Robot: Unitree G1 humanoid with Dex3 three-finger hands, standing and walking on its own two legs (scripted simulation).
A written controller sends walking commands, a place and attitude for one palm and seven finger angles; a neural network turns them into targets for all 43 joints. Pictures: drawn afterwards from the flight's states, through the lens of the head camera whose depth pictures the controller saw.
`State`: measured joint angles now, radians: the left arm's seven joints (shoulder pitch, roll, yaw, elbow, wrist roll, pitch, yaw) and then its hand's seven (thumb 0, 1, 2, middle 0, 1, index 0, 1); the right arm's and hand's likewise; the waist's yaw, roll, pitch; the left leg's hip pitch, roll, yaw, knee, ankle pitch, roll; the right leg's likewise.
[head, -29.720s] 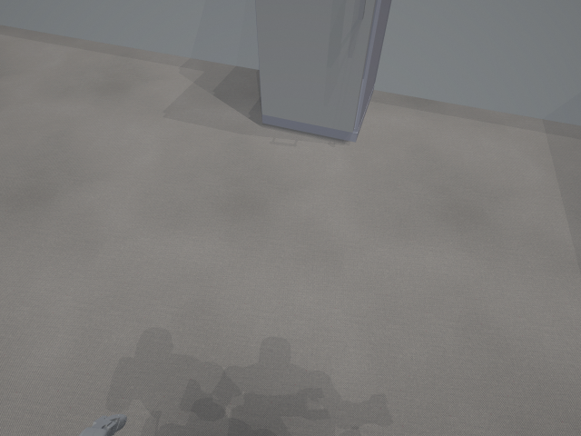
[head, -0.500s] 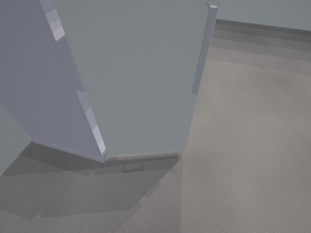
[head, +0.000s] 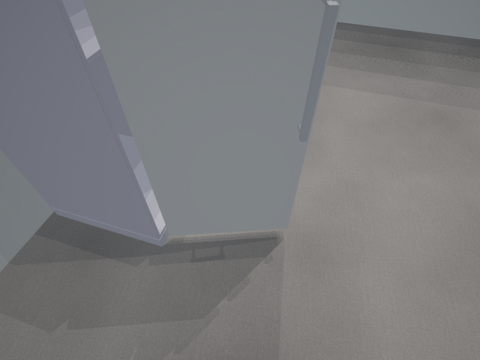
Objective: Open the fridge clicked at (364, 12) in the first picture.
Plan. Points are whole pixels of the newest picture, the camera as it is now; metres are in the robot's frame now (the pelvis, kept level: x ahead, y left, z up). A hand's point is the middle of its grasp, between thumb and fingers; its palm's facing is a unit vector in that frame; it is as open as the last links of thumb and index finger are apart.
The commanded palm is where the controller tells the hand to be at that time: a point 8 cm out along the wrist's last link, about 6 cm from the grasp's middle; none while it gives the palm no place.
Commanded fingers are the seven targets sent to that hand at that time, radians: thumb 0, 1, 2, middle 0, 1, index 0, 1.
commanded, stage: look to check the result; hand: right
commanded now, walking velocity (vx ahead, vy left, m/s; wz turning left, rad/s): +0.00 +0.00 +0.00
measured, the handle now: (312, 79) +0.73 -0.13 +0.09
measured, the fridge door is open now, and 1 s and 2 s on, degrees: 68 68 68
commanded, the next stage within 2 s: stand and wait in 0.40 s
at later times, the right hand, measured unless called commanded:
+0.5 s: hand out of the picture +0.00 -0.16 -0.18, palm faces +0.00 +0.99 -0.17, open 7.4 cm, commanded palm none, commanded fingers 0.00 -0.90 -0.90 0.20 0.30 0.20 0.30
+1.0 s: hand out of the picture +0.02 -0.17 -0.18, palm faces -0.01 +0.98 -0.19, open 7.4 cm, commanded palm none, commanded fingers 0.00 -0.90 -0.90 0.20 0.30 0.20 0.30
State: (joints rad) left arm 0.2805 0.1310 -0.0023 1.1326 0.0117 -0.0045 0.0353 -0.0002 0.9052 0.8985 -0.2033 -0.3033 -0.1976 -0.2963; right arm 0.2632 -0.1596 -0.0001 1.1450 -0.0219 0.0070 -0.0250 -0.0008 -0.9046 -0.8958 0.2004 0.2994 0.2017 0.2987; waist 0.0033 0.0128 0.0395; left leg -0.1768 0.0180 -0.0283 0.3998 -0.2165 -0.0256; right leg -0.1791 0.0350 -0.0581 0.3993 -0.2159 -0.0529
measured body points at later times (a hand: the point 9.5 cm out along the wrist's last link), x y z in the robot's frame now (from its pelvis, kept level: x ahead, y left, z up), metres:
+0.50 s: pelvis +0.00 +0.00 +0.00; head +0.02 +0.00 +0.45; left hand +0.00 +0.23 -0.16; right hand +0.01 -0.22 -0.17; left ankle +0.00 +0.14 -0.74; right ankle +0.00 -0.08 -0.74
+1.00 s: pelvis +0.01 +0.01 +0.00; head +0.03 +0.00 +0.45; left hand +0.02 +0.24 -0.16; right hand +0.02 -0.22 -0.16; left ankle +0.00 +0.14 -0.74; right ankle +0.00 -0.08 -0.74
